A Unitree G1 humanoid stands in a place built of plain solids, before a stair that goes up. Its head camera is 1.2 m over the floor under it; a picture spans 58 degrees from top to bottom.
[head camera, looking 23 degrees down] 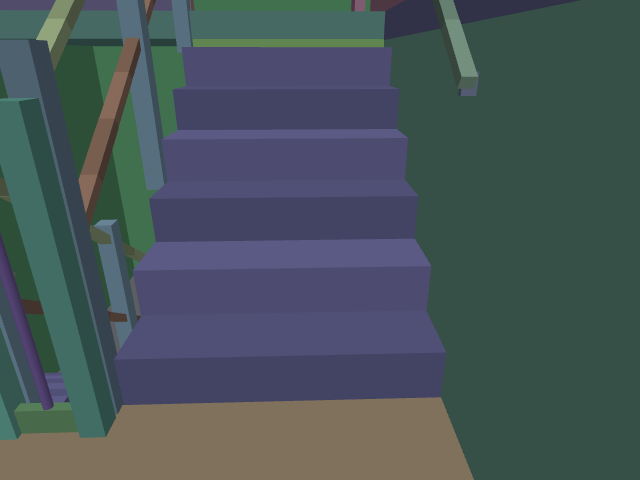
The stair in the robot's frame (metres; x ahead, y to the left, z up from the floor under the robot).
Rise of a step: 0.21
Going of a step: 0.29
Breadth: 1.20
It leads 2 degrees to the left of straight ahead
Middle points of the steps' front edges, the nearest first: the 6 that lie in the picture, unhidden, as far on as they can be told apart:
1.27 0.14 0.21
1.56 0.15 0.42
1.84 0.16 0.62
2.13 0.17 0.83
2.42 0.18 1.04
2.70 0.19 1.25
